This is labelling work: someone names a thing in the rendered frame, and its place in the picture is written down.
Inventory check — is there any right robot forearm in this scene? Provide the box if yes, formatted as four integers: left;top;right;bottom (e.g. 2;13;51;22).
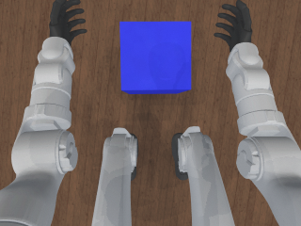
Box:
226;42;301;153

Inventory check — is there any robot right shin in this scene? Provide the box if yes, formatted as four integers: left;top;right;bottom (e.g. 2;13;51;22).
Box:
178;126;214;172

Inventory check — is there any left robot forearm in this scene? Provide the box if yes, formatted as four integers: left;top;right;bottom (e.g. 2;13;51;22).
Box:
11;37;75;173

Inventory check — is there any right robot hand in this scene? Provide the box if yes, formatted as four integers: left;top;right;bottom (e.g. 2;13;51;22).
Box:
214;0;253;52

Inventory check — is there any left robot hand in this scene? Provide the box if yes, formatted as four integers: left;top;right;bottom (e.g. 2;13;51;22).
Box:
49;0;87;46

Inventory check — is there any right robot thigh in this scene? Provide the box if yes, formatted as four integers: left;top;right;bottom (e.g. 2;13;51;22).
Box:
178;132;235;226

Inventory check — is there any robot right upper arm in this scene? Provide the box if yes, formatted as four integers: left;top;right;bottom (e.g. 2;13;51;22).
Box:
236;137;301;226

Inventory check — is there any robot left upper arm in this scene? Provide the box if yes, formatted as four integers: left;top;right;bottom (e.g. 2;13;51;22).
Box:
0;129;78;226

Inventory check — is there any carton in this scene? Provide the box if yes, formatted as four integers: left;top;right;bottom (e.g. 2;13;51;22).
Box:
119;21;191;94

